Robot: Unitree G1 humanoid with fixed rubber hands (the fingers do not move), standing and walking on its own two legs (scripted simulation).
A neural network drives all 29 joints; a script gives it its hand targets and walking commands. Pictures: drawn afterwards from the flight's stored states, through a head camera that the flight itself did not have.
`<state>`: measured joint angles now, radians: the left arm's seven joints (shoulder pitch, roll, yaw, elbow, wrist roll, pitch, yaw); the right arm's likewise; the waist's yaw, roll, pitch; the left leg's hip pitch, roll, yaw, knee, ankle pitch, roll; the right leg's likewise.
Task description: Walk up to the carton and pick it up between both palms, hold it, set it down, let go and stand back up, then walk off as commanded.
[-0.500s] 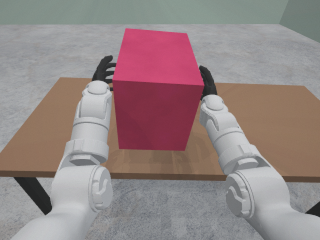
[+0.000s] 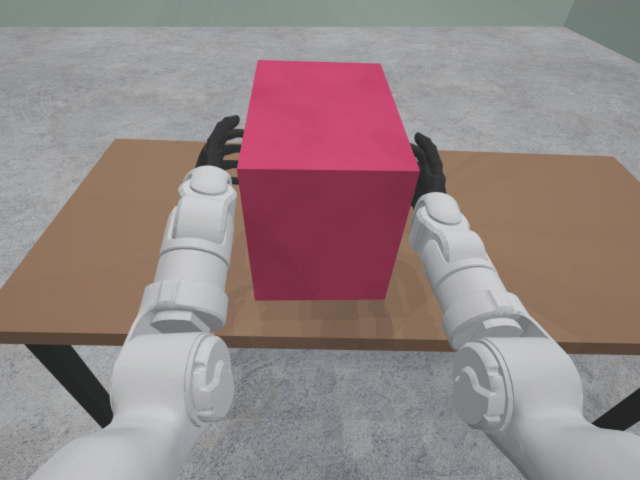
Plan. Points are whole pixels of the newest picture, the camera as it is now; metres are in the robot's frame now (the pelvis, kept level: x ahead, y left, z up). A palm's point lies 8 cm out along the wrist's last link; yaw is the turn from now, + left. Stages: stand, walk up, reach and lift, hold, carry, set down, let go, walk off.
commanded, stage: set down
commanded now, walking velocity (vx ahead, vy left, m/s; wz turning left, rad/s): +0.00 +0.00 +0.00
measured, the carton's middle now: (320, 177) +0.47 +0.03 +0.16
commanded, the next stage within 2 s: none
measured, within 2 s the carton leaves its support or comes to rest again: neither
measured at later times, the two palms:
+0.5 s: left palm (224, 176) +0.45 +0.15 +0.18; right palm (424, 201) +0.44 -0.12 +0.15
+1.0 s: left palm (238, 188) +0.48 +0.14 +0.14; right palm (423, 207) +0.46 -0.13 +0.12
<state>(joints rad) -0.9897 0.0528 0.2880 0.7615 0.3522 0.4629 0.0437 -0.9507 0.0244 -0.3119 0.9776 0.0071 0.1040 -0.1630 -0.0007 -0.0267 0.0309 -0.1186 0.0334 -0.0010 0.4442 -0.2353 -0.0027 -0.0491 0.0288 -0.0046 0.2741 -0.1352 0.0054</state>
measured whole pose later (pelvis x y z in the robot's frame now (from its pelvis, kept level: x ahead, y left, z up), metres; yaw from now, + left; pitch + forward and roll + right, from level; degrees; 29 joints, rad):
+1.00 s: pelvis +0.03 +0.00 +0.00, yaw +0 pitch +1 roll -2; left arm -0.99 0.03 0.31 0.90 0.35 0.22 0.09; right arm -0.92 0.03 -0.48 1.00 -0.15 -0.03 -0.06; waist 0.00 -0.03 0.04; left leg -0.20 0.03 0.00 0.44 -0.27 0.00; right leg -0.13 0.03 0.00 0.27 -0.17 0.01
